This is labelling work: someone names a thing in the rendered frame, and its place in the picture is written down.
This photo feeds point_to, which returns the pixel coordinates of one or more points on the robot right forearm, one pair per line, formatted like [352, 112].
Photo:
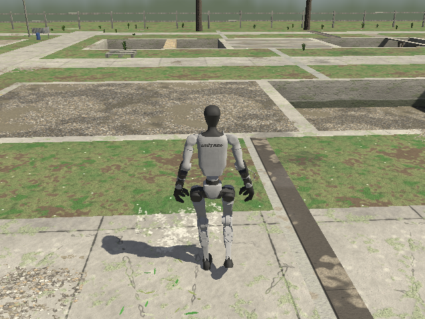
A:
[245, 176]

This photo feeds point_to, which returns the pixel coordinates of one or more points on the robot left upper arm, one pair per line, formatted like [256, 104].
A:
[188, 151]

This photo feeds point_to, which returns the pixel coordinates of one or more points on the right robot hand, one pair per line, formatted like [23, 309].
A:
[249, 191]

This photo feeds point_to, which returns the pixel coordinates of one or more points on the left robot foot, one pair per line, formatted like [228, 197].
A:
[207, 264]

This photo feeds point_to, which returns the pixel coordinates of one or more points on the robot right shin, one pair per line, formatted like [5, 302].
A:
[228, 235]

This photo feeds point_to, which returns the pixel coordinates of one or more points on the robot right upper arm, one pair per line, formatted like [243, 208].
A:
[236, 150]

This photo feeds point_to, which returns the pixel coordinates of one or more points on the left robot hand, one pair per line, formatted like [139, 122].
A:
[180, 192]

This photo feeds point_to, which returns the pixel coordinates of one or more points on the robot left forearm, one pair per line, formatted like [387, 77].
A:
[180, 178]

